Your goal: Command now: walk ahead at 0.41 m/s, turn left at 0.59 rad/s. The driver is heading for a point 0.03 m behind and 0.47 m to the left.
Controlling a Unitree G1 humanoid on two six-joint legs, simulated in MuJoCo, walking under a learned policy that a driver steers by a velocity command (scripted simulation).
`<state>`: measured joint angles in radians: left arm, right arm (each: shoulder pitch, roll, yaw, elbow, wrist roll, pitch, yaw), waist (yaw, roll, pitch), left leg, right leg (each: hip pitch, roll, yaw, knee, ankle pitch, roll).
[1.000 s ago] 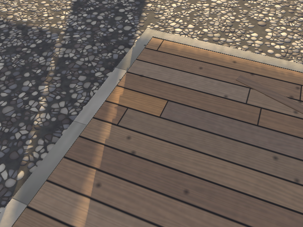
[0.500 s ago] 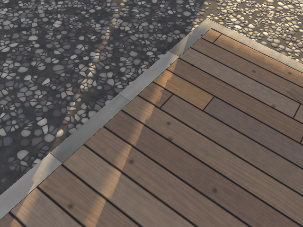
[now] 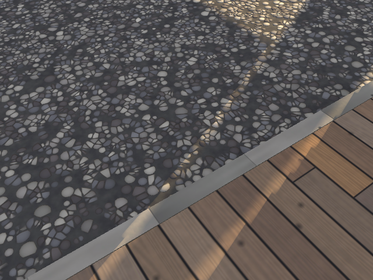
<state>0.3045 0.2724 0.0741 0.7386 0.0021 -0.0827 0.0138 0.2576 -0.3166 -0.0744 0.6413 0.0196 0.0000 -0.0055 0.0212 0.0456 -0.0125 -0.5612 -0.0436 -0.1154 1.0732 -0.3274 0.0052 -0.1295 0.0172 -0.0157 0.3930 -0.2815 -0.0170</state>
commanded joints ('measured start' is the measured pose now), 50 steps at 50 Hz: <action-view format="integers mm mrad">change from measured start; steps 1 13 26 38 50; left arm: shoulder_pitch -5 71 -3 -204 -168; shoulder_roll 130 236 145 143 134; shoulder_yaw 24 43 -11 -7 7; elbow -58 27 -89 -171 -162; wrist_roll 10 -31 19 5 24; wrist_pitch -20 15 31 32 76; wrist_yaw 8 2 20 -2 28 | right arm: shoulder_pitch -105 -252 -102 -73 -51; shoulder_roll -53 -44 -147 -146 -78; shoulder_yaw -16 -5 -35 -30 -28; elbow -96 -153 -69 -25 -38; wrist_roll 2 5 -19 5 13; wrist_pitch -32 -43 -42 30 70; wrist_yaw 12 74 10 -29 -36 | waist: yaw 33 23 28 -26 -11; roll -155 -165 3 100 -217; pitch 98 83 -85 -87 -56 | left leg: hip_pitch -302 17 291 403 2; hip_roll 85 31 192 147 18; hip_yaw -5 211 -137 -352 57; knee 79 -435 -744 -576 44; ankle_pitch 140 170 833 521 -108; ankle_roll -29 67 291 183 -123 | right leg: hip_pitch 109 201 -413 -312 14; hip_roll -258 -294 -88 19 -255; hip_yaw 197 -126 68 122 156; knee -244 -101 728 187 -66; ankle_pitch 19 805 -28 65 452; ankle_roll -128 -96 105 75 -204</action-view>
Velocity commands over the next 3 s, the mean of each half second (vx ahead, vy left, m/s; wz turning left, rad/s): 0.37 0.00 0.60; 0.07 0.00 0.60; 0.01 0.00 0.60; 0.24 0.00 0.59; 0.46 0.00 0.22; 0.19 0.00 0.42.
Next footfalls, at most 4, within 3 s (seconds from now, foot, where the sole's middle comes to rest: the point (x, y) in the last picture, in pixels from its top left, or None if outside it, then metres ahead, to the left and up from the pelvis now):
0.32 left None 0.30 0.19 -0.78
0.80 right None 0.49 0.05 -0.78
1.24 left None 0.29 0.22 -0.78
1.74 right None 0.47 0.11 -0.78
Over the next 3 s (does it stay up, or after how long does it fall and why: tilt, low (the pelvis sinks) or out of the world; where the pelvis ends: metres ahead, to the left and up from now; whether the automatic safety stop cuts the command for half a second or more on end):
stays up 0.48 0.63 -0.05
